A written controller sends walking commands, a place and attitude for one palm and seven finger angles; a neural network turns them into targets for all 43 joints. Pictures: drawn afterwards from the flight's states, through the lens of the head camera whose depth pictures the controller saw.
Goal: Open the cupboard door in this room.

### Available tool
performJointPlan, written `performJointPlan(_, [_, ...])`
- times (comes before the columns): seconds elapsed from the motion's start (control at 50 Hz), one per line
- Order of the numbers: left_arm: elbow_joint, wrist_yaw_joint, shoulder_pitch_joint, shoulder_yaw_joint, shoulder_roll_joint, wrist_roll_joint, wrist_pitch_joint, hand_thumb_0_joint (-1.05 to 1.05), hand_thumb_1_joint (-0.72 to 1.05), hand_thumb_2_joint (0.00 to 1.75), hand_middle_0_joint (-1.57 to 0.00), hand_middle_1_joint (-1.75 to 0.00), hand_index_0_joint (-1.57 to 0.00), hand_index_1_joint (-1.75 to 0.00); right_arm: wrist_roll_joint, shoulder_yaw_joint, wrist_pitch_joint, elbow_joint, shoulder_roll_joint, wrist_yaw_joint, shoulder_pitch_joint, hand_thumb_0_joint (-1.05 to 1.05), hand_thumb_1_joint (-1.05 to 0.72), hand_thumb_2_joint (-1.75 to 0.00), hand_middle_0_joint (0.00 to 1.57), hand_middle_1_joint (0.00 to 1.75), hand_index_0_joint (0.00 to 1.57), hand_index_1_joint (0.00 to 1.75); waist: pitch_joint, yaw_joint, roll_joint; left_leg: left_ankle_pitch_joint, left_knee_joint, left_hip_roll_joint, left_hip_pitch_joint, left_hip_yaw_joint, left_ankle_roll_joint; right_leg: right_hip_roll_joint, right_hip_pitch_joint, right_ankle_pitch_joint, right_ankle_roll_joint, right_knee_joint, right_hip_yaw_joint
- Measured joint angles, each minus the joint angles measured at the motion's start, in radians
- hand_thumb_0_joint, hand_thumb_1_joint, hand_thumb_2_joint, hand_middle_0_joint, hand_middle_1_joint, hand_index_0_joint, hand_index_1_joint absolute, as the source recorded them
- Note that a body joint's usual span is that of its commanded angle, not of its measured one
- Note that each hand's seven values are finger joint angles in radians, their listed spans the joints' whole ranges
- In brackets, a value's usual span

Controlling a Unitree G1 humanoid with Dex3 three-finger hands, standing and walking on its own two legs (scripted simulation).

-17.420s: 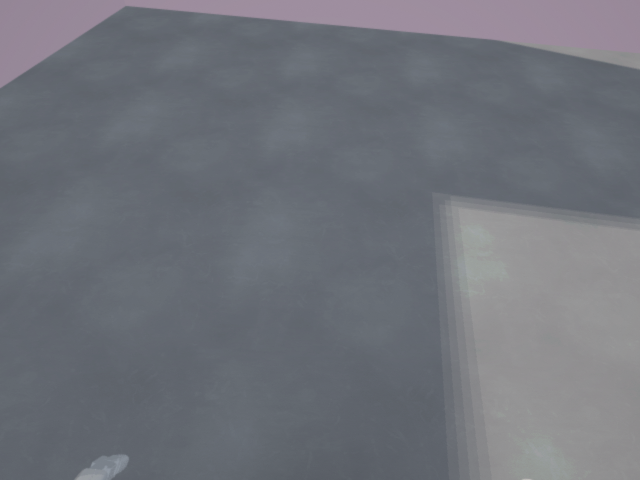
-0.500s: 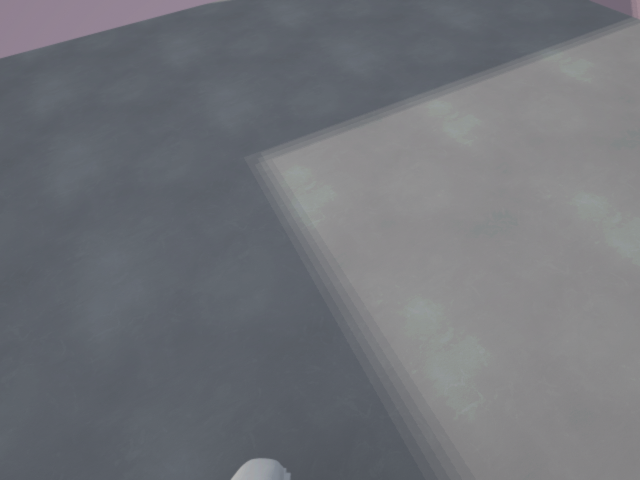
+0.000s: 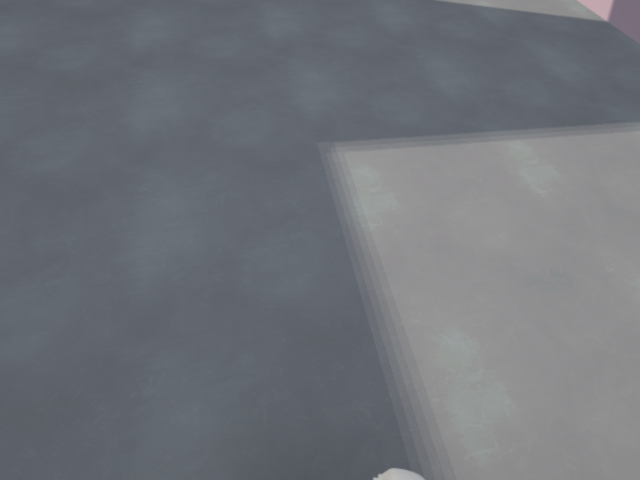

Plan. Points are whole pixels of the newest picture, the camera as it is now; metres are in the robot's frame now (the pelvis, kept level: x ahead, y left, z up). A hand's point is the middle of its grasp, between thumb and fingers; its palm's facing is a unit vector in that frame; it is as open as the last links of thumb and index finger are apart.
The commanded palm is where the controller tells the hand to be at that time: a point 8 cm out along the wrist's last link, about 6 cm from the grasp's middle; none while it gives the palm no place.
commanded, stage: turn or walk to find it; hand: left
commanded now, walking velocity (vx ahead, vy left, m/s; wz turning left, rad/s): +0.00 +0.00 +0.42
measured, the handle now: out of the picture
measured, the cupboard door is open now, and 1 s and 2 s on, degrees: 0 0 0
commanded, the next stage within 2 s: stand and wait in 1.28 s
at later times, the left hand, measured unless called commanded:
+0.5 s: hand out of the picture +0.03 +0.13 -0.15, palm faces +0.23 -0.94 -0.27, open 7.3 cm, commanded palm none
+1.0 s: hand out of the picture -0.09 +0.19 -0.17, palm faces +0.47 -0.85 -0.24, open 7.4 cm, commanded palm none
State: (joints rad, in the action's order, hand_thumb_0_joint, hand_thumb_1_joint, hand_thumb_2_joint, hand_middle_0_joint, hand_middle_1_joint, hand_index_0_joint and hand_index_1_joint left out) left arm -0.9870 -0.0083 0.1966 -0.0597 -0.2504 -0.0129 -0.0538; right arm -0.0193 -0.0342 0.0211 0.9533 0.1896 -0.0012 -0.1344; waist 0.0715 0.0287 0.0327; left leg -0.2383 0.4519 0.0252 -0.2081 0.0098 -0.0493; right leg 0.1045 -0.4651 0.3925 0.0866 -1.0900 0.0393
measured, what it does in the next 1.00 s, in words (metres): steps on the spot, turning left: right foot, then left foot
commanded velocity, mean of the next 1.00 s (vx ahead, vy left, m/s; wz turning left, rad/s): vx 0.00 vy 0.00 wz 0.42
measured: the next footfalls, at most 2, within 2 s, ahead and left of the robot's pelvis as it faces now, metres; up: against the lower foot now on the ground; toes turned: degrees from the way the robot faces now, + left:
right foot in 0.26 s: +0.03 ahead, -0.15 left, +0.00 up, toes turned +3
left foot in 0.76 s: -0.03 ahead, +0.09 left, +0.00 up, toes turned +24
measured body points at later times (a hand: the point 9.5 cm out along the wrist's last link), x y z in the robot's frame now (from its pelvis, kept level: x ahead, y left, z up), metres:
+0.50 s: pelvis -0.01 -0.07 +0.00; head +0.03 -0.10 +0.45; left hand +0.02 +0.18 -0.13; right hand +0.06 -0.32 -0.17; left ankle -0.08 +0.09 -0.64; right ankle -0.01 -0.15 -0.74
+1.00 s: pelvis -0.04 -0.03 +0.00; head -0.03 +0.00 +0.45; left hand -0.11 +0.24 -0.16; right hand +0.16 -0.20 -0.13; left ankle -0.07 +0.07 -0.74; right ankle +0.00 -0.17 -0.67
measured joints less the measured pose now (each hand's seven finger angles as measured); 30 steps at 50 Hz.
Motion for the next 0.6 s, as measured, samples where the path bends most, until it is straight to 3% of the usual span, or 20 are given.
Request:
performJointPlan(0.12, [0.028,-0.006,-0.046,0.002,0.009,0.003,-0.001,0.0,0.91,0.9,-0.19,-0.3,-0.2,-0.29,-0.005,-0.008,0.004,0.007,-0.01,0.004,-0.047,0.01,-0.9,-0.9,0.2,0.3,0.21,0.3,-0.006,-0.032,-0.016,0.022,-0.013,0.015,-0.021,-0.041,0.009,-0.016,0.036,0.027,0.008,0.12,-0.017])
performJointPlan(0.2, [0.049,-0.007,-0.076,0.009,0.024,0.009,0.007,0.0,0.91,0.9,-0.19,-0.3,-0.2,-0.29,-0.01,-0.019,0.015,0.018,-0.002,0.005,-0.076,0.01,-0.9,-0.9,0.2,0.3,0.21,0.3,-0.001,-0.057,-0.038,0.021,0.016,0.02,-0.057,-0.074,0.029,-0.045,0.105,0.042,-0.003,0.3,-0.01])
performJointPlan(0.24, [0.06,-0.006,-0.084,0.014,0.033,0.012,0.019,0.0,0.91,0.9,-0.19,-0.3,-0.2,-0.29,-0.009,-0.026,0.021,0.023,0.006,0.005,-0.091,0.01,-0.9,-0.9,0.2,0.3,0.21,0.3,-0.002,-0.064,-0.05,0.012,0.047,0.026,-0.084,-0.091,0.044,-0.059,0.16,-0.024,-0.009,0.437,0.0])
performJointPlan(0.28, [0.066,-0.009,-0.084,0.019,0.048,0.007,0.039,0.0,0.91,0.9,-0.19,-0.3,-0.2,-0.29,-0.002,-0.036,0.027,0.032,0.02,0.006,-0.103,0.01,-0.9,-0.9,0.2,0.3,0.21,0.3,-0.001,-0.065,-0.073,-0.027,0.119,0.025,-0.122,-0.107,0.056,-0.072,0.2,-0.092,-0.051,0.53,0.021])
performJointPlan(0.32, [0.07,-0.01,-0.074,0.03,0.067,0.002,0.048,0.0,0.91,0.9,-0.2,-0.3,-0.2,-0.29,-0.001,-0.048,0.041,0.039,0.034,0.005,-0.109,0.01,-0.9,-0.9,0.2,0.3,0.2,0.3,0.001,-0.07,-0.09,-0.173,0.298,0.035,-0.181,-0.104,0.064,-0.066,0.206,-0.074,-0.1,0.517,0.047])
performJointPlan(0.38, [0.069,-0.013,-0.046,0.034,0.087,0.003,0.047,0.0,0.91,0.9,-0.2,-0.3,-0.2,-0.29,-0.007,-0.059,0.056,0.05,0.05,0.01,-0.118,0.01,-0.9,-0.9,0.2,0.3,0.2,0.3,-0.007,-0.067,-0.088,-0.202,0.576,0.032,-0.262,-0.077,0.078,-0.045,0.235,-0.074,-0.121,0.55,0.074])
performJointPlan(0.44, [0.058,-0.014,-0.023,0.035,0.097,0.003,0.048,0.0,0.91,0.9,-0.2,-0.3,-0.2,-0.3,-0.008,-0.064,0.056,0.055,0.061,0.016,-0.118,0.01,-0.9,-0.9,0.19,0.3,0.2,0.3,-0.008,-0.067,-0.086,-0.146,0.704,-0.001,-0.291,-0.065,0.097,-0.033,0.26,-0.089,-0.122,0.585,0.103])
performJointPlan(0.52, [0.045,-0.017,0.005,0.033,0.103,0.001,0.056,0.0,0.91,0.9,-0.2,-0.3,-0.2,-0.3,-0.008,-0.062,0.059,0.06,0.065,0.016,-0.109,0.01,-0.91,-0.9,0.19,0.3,0.2,0.3,-0.005,-0.059,-0.074,-0.13,0.705,-0.04,-0.277,-0.064,0.119,-0.019,0.276,-0.092,-0.123,0.601,0.143])
performJointPlan(0.6, [0.033,-0.016,0.031,0.028,0.088,-0.006,0.059,0.0,0.92,0.9,-0.2,-0.3,-0.2,-0.3,-0.005,-0.053,0.062,0.063,0.063,0.014,-0.077,0.01,-0.91,-0.9,0.19,0.3,0.2,0.3,0.006,-0.036,-0.055,-0.179,0.581,-0.061,-0.225,-0.04,0.127,0.0,0.277,-0.085,-0.118,0.59,0.175])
